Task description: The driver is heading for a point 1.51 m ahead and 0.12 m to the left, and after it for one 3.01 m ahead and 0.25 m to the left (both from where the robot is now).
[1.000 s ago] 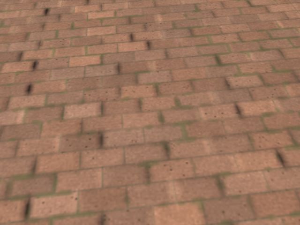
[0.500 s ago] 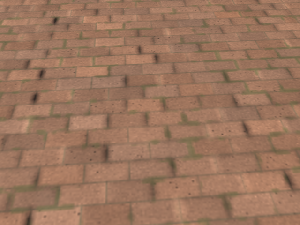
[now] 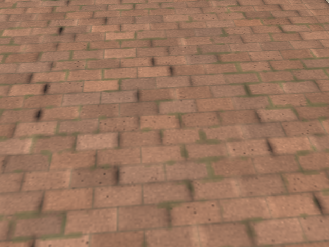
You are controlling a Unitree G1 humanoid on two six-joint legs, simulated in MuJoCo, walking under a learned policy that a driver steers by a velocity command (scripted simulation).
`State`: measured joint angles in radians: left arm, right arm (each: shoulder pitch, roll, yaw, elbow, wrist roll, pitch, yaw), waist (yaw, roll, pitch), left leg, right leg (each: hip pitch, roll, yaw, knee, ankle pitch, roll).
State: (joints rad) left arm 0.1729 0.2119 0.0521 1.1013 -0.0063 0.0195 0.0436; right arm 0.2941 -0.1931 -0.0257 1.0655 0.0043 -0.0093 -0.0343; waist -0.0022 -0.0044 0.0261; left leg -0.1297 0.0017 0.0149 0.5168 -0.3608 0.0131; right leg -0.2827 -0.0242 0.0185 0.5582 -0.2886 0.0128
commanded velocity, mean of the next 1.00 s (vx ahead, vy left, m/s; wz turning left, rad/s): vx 0.41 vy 0.00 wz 0.00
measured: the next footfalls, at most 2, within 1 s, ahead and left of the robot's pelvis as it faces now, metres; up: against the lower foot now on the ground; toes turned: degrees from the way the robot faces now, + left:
left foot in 0.68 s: +0.46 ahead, +0.11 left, +0.00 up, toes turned +3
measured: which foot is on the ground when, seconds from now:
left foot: down 0.00-0.18, up 0.20-0.66, down 0.68-1.00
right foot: down 0.00-0.70, up 0.72-1.00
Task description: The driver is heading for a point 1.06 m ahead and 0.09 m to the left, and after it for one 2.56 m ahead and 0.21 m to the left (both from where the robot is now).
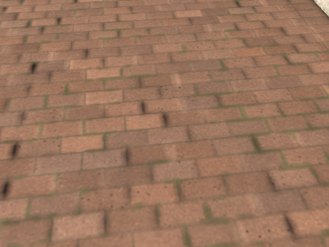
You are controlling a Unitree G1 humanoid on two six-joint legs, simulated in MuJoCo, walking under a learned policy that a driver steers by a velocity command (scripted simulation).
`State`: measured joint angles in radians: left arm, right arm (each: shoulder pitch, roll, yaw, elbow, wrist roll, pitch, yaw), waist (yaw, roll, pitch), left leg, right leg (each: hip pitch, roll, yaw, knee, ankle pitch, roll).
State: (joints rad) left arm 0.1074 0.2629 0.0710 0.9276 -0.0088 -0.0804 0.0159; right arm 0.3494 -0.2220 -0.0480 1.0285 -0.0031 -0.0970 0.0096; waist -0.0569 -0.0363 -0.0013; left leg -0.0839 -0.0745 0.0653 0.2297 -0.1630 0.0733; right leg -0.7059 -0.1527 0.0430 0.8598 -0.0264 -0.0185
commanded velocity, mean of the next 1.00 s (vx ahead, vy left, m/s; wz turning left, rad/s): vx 0.50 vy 0.00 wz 0.25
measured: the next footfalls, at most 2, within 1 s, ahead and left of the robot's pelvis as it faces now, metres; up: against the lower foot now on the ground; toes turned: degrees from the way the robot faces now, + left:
right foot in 0.24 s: +0.33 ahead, -0.16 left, +0.00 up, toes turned -3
left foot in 0.80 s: +0.62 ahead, +0.10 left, +0.00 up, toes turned +15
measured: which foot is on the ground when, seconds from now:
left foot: down 0.00-0.26, up 0.28-0.78, down 0.80-1.00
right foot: up 0.00-0.22, down 0.24-0.80, up 0.82-1.00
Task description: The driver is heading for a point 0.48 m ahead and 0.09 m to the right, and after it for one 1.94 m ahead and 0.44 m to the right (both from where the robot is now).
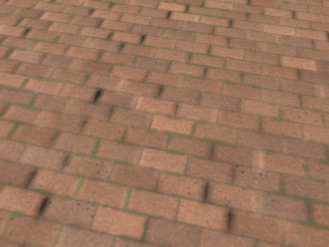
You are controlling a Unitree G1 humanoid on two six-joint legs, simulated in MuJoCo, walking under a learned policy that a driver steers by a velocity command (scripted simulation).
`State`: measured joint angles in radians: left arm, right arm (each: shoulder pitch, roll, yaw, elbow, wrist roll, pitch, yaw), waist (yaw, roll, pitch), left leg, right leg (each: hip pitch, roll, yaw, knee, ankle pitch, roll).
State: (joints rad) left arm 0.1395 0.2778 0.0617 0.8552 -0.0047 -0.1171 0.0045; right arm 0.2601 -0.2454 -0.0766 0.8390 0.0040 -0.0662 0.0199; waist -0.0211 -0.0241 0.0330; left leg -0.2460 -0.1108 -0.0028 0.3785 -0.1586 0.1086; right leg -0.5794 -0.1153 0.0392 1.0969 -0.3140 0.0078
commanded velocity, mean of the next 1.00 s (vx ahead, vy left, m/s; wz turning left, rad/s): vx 0.22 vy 0.00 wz -0.19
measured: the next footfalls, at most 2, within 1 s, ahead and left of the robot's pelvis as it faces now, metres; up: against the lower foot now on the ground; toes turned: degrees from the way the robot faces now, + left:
right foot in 0.28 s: +0.36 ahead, -0.15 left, +0.00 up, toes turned -5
left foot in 0.74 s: +0.28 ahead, +0.09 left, +0.00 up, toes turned -15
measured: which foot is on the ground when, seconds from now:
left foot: down 0.00-0.28, up 0.30-0.72, down 0.74-1.00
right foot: up 0.00-0.26, down 0.28-0.72, up 0.74-1.00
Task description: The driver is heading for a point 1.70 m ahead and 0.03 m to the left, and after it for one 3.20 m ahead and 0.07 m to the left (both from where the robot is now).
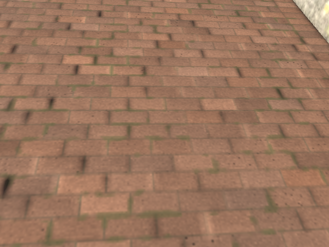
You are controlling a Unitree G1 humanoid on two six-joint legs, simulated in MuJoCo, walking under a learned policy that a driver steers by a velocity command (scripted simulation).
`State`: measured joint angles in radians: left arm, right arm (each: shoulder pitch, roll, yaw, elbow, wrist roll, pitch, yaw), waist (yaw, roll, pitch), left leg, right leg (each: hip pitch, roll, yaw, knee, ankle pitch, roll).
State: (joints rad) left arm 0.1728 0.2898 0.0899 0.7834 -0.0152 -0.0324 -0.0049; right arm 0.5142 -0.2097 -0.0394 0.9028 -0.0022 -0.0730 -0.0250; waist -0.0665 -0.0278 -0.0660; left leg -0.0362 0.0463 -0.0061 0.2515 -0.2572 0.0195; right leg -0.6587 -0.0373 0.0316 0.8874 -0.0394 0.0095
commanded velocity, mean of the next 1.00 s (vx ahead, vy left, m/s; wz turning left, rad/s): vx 0.23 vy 0.00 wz -0.01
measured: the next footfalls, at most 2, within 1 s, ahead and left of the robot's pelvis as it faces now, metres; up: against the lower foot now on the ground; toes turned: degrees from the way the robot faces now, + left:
right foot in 0.22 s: +0.24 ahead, -0.16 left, +0.00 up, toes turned -3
left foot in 0.60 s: +0.35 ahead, +0.07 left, +0.00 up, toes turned +0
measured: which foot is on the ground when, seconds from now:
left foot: down 0.00-0.22, up 0.24-0.58, down 0.60-1.00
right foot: up 0.00-0.20, down 0.22-1.00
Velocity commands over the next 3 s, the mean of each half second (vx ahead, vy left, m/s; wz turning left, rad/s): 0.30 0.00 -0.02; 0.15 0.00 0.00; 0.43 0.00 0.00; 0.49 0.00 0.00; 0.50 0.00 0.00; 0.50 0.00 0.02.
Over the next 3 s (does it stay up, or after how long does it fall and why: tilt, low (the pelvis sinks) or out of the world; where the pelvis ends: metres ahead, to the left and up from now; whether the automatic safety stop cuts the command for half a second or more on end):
stays up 1.34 -0.06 -0.03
